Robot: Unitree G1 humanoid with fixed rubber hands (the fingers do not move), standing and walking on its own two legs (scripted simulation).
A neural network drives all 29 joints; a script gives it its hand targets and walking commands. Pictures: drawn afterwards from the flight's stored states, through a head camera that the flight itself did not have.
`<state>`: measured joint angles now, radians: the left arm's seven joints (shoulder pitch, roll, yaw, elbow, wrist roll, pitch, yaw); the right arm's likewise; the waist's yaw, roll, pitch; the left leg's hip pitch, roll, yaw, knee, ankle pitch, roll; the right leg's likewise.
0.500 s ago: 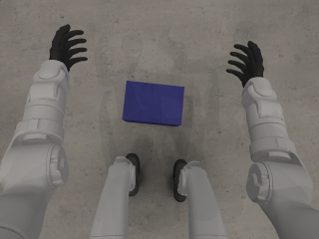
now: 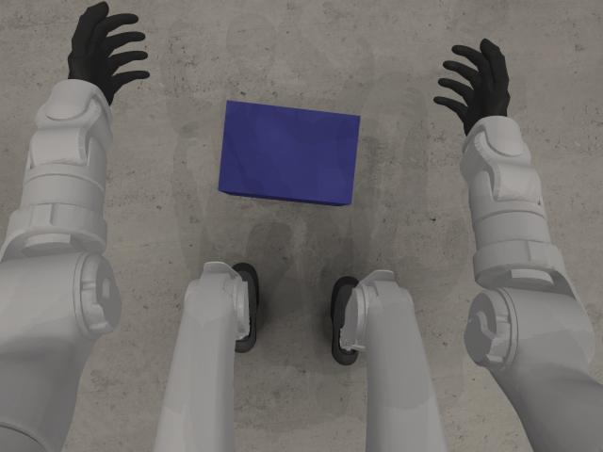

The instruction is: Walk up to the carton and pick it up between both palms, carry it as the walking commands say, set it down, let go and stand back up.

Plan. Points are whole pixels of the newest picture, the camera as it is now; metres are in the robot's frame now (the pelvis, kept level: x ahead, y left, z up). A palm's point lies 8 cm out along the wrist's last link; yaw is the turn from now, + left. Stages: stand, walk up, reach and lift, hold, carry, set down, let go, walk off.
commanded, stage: reach and lift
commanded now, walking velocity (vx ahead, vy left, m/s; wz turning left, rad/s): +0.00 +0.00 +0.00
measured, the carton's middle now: (289, 159) +0.48 +0.03 -0.46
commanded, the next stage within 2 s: none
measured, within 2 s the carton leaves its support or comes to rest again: neither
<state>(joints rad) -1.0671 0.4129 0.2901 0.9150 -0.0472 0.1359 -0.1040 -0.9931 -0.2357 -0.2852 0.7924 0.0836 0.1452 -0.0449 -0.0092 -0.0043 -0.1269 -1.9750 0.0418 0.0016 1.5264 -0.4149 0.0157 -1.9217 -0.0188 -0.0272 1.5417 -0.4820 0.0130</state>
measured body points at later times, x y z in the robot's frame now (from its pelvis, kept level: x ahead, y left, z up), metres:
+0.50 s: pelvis -0.02 +0.00 -0.12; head +0.32 +0.02 +0.17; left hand +0.51 +0.26 -0.27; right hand +0.50 -0.19 -0.27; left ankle +0.10 +0.12 -0.51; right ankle +0.08 -0.13 -0.51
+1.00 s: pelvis -0.03 +0.00 -0.19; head +0.34 +0.02 +0.06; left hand +0.50 +0.24 -0.39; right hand +0.50 -0.19 -0.38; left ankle +0.10 +0.12 -0.51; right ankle +0.08 -0.13 -0.51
